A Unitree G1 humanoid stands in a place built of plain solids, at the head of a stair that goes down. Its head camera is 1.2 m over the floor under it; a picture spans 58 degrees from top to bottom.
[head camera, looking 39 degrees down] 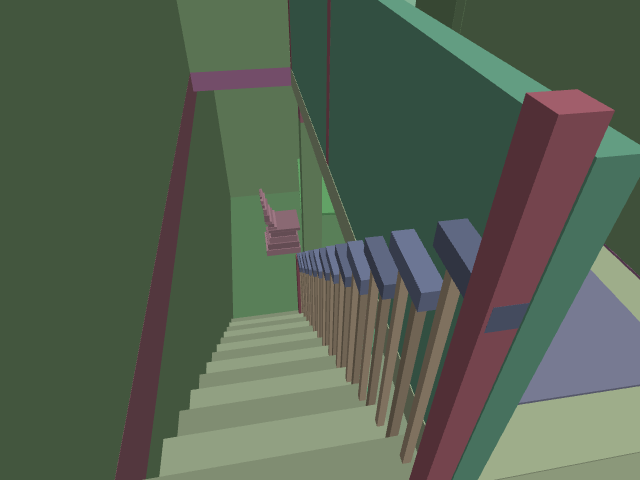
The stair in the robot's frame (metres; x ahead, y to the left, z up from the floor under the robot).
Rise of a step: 0.20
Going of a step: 0.23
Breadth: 0.85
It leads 10 degrees to the left of straight ahead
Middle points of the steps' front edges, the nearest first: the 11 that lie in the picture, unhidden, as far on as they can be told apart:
0.64 0.13 -0.20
0.87 0.17 -0.40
1.10 0.21 -0.61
1.32 0.25 -0.81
1.55 0.29 -1.01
1.78 0.33 -1.22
2.01 0.37 -1.42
2.23 0.41 -1.62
2.46 0.45 -1.82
2.69 0.49 -2.03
2.92 0.52 -2.23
